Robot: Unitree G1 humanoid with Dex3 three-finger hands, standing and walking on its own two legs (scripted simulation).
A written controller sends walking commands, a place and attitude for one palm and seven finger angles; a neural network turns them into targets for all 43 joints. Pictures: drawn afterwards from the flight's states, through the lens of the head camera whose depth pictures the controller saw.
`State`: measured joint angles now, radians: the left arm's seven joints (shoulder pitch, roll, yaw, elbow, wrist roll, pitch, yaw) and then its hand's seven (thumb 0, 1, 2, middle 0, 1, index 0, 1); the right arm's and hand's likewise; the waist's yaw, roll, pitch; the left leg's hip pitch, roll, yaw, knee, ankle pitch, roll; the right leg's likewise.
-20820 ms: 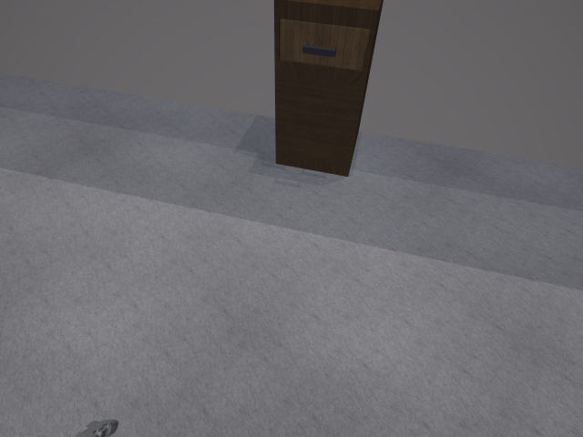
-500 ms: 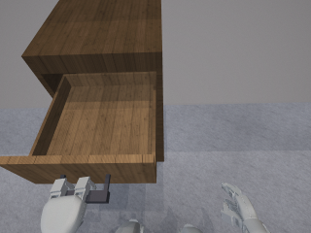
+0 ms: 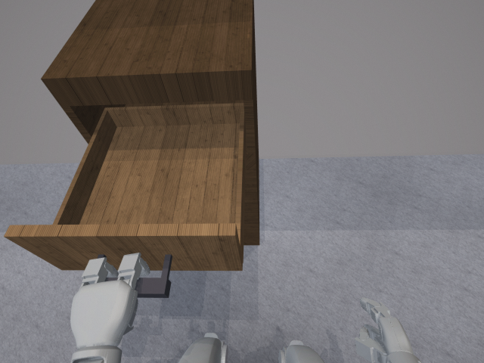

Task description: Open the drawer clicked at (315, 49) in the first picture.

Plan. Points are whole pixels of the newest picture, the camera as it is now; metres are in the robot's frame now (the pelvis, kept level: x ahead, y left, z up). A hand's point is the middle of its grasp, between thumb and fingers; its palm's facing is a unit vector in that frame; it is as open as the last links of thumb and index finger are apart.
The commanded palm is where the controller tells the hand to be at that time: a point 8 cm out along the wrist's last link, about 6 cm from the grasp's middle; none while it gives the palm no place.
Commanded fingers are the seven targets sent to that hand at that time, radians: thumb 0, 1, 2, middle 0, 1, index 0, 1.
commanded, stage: open the thumb to release the handle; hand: left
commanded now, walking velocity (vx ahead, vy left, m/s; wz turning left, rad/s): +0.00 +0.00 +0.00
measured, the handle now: (130, 273) +0.26 +0.21 -0.01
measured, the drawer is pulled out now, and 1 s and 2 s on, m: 0.30 0.30 0.30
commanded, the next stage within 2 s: lift the hand off the handle in 0.22 s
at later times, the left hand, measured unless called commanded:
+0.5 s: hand (122, 313) +0.20 +0.22 -0.03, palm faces +0.01 -0.08 -1.00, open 13.8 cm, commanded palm +0.19 +0.22 +0.02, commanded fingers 0.00 -0.50 0.30 -0.30 -1.20 -0.30 -1.20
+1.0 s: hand (118, 303) +0.21 +0.22 -0.01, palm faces -0.01 -0.11 -0.99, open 13.8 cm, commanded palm +0.20 +0.22 +0.05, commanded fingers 0.00 -0.50 0.30 -0.30 -1.20 -0.30 -1.20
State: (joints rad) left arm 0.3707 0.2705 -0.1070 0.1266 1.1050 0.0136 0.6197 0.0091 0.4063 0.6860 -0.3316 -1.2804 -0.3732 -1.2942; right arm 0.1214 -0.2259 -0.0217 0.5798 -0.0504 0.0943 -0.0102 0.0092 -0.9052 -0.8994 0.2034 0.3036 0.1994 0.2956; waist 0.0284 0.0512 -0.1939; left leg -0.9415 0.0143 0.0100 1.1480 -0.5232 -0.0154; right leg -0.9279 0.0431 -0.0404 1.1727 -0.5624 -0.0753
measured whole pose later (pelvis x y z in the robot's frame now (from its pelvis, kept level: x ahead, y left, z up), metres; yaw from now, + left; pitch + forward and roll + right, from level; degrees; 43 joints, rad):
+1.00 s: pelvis +0.00 +0.01 +0.02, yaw +0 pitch +14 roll +0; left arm 0.31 0.27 -0.15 0.17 1.08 0.05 0.57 0.00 -0.49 0.30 -0.37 -1.20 -0.32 -1.20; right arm 0.13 -0.22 -0.02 0.58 -0.04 0.10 -0.03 0.01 -0.90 -0.90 0.20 0.30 0.20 0.30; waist 0.02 0.06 -0.17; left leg -0.81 0.01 0.00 1.03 -0.47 0.00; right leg -0.78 0.04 -0.04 1.03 -0.50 -0.06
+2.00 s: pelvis +0.02 +0.02 +0.06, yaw +0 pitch +9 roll +0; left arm 0.43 0.32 -0.15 -0.09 1.03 0.06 0.42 0.00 -0.49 0.30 -0.32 -1.20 -0.33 -1.21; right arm 0.15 -0.23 -0.01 0.54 -0.02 0.11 0.02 0.01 -0.90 -0.90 0.20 0.30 0.20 0.30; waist 0.05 0.07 -0.13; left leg -0.56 0.00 0.02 0.82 -0.41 0.01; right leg -0.54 0.04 -0.02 0.83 -0.44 -0.05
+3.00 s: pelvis +0.02 +0.02 +0.08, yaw -1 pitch +4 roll +0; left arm 0.45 0.35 -0.14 -0.28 0.97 0.08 0.24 0.00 -0.50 0.30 -0.32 -1.20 -0.32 -1.20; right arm 0.12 -0.24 0.00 0.53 0.00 0.10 0.04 0.01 -0.90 -0.90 0.20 0.30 0.20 0.30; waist 0.09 0.09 -0.09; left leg -0.38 0.00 0.02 0.65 -0.35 0.01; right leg -0.36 0.04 -0.01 0.65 -0.37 -0.04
